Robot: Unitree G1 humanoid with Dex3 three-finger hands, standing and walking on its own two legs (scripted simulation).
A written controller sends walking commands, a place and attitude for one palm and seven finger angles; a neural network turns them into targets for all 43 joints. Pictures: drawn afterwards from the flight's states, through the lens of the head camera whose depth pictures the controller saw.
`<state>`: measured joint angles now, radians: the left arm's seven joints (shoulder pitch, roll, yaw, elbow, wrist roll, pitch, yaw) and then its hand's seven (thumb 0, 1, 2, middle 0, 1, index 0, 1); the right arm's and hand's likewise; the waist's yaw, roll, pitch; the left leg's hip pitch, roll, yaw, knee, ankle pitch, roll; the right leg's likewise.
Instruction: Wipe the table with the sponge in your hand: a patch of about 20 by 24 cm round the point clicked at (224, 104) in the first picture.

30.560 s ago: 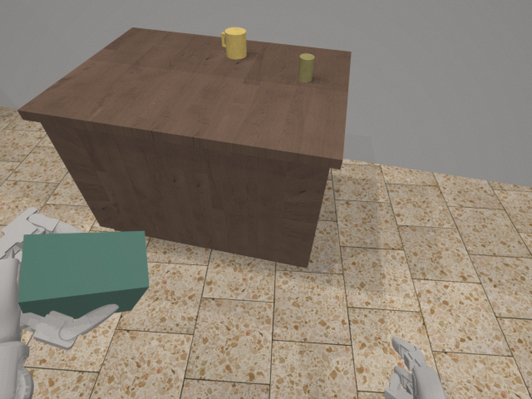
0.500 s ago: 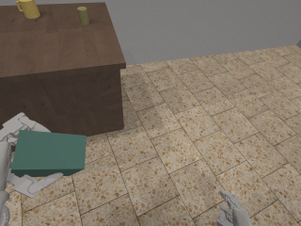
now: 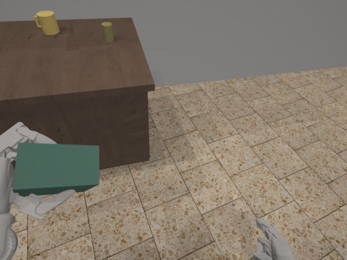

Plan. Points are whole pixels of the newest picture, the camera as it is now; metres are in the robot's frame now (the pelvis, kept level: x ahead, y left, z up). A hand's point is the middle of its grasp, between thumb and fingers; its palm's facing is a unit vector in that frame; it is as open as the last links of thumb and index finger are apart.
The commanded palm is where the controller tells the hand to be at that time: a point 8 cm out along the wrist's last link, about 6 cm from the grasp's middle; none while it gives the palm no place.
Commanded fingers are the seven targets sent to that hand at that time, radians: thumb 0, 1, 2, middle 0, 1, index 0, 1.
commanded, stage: take the last steps up to it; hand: left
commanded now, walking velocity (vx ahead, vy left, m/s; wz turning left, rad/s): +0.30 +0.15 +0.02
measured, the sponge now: (68, 171) +0.23 +0.21 +0.14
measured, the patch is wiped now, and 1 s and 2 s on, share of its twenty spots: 0.00 0.00 0.00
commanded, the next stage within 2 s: come to a stop and stand still in 1.56 s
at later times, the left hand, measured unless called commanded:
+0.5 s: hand (29, 128) +0.30 +0.30 +0.17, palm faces +0.42 -0.81 -0.40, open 10.4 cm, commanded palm +0.25 +0.33 +0.19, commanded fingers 0.00 0.10 1.30 -1.20 -1.60 -1.20 -1.60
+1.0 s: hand (13, 88) +0.40 +0.40 +0.17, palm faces +0.42 -0.81 -0.41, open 10.4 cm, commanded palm +0.35 +0.43 +0.19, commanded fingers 0.00 0.10 1.30 -1.20 -1.60 -1.20 -1.60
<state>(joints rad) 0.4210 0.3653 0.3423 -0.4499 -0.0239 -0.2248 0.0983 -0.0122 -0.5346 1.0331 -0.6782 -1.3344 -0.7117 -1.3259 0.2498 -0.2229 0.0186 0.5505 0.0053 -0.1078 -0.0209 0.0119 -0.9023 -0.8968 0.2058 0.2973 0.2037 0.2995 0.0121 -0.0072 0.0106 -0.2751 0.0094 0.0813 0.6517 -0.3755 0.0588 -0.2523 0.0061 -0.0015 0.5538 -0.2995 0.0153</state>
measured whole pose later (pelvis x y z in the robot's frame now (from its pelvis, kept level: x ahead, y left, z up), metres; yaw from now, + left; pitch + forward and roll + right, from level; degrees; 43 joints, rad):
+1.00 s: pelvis +0.20 +0.15 +0.00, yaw +0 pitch -1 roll +0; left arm 0.43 0.35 0.36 -0.46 0.00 -0.23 0.12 -0.01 -0.53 1.03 -0.68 -1.33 -0.71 -1.32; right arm 0.26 -0.21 0.02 0.67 0.00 -0.10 -0.02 0.01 -0.90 -0.90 0.21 0.30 0.20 0.30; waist 0.04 -0.01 0.04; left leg -0.48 0.07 0.05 0.88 -0.35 0.00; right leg -0.24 -0.07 -0.09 0.60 -0.34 0.01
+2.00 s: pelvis +0.38 +0.21 +0.01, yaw -2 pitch +0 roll +0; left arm 0.47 0.35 0.32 -0.49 -0.04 -0.14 0.15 -0.01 -0.54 1.03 -0.68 -1.33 -0.72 -1.32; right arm 0.19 -0.17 0.05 0.61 0.00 -0.11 -0.05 0.01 -0.90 -0.90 0.21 0.30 0.20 0.30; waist 0.02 0.02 -0.01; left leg -0.27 0.07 0.06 0.51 -0.24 -0.03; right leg -0.22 0.04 -0.06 0.48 -0.26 -0.05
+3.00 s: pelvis +0.38 +0.27 +0.01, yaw -3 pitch +0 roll -1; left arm 0.39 0.37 0.36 -0.45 -0.03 -0.19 0.09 -0.01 -0.54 1.03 -0.68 -1.32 -0.72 -1.31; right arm 0.17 -0.18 0.03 0.56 0.01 -0.14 -0.03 0.01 -0.90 -0.90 0.21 0.30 0.20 0.30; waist 0.03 -0.04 0.04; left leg -0.23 0.00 0.09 0.45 -0.22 0.06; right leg -0.17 -0.02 -0.01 0.39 -0.21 0.03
